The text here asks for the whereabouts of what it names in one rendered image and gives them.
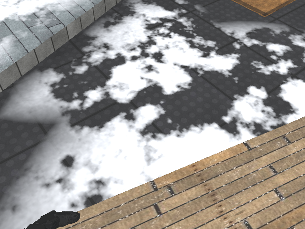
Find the robot left hand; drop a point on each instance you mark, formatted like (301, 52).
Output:
(53, 220)

